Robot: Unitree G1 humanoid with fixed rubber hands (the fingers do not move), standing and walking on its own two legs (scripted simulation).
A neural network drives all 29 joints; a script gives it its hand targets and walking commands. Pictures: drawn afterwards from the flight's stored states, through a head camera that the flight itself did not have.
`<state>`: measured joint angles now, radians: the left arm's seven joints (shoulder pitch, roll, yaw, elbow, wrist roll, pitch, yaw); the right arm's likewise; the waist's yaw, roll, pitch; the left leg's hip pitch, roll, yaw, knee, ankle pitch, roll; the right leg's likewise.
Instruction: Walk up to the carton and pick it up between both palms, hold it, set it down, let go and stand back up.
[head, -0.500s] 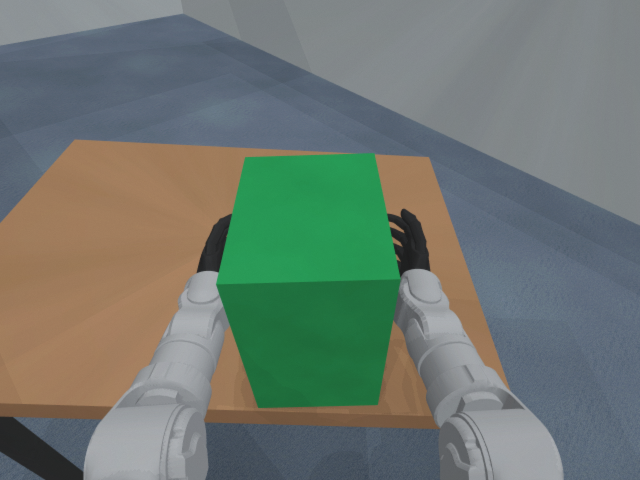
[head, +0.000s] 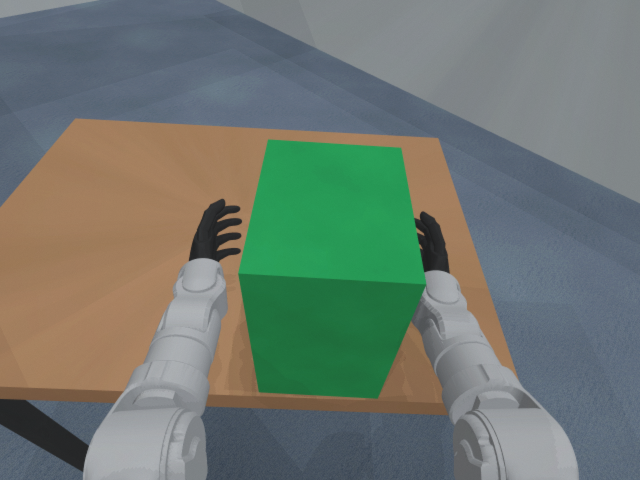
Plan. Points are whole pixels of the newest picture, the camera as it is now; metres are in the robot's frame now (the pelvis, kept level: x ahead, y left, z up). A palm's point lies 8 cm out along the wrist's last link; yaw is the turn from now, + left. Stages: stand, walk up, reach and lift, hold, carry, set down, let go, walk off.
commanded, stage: set down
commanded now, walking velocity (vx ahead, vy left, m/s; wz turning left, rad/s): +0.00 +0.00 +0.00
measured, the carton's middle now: (326, 276) +0.39 -0.01 +0.05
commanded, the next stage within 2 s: none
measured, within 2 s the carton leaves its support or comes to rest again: neither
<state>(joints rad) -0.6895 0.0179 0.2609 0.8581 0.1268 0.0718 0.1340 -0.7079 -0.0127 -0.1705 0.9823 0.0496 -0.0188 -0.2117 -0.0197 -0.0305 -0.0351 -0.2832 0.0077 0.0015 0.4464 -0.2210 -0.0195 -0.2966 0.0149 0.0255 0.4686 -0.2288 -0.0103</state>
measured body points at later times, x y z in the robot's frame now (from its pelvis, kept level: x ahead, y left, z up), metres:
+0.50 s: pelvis -0.04 +0.00 +0.00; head -0.04 +0.01 +0.45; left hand +0.30 +0.17 +0.03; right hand +0.30 -0.19 +0.04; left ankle +0.00 +0.13 -0.74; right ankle +0.00 -0.11 -0.74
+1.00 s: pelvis -0.04 +0.00 +0.00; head -0.04 +0.01 +0.45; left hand +0.24 +0.18 +0.00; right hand +0.24 -0.20 +0.02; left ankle +0.00 +0.13 -0.74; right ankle +0.00 -0.11 -0.74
